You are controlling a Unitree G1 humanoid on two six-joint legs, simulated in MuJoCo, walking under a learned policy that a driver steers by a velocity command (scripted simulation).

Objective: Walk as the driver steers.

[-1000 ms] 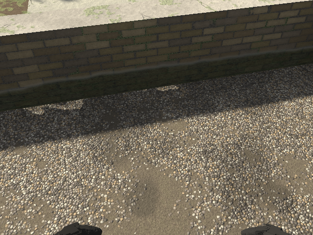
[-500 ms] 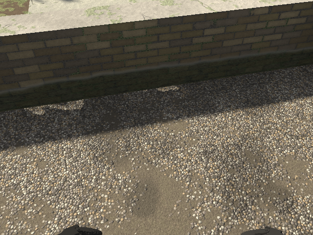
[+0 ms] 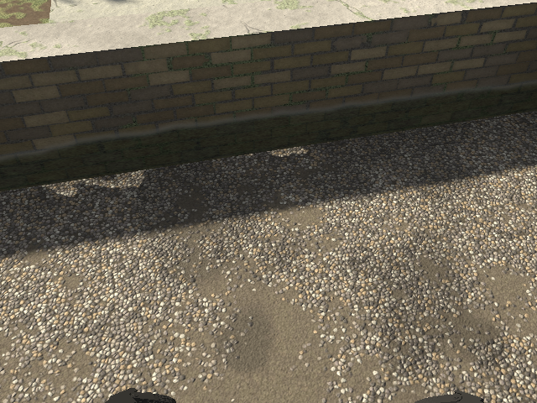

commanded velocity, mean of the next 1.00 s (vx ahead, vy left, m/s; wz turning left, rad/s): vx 0.50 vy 0.00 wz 0.00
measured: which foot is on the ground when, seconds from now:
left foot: down 0.00-1.00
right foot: down 0.00-1.00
